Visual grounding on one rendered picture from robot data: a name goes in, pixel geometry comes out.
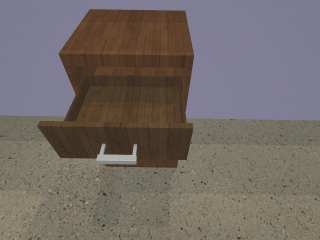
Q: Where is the handle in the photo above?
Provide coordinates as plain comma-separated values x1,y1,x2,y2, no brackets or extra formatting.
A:
96,143,137,165

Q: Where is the cabinet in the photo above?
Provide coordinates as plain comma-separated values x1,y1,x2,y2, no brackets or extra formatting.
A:
58,9,194,168

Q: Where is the drawer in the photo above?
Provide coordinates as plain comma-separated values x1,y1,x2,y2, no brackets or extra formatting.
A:
37,74,194,160

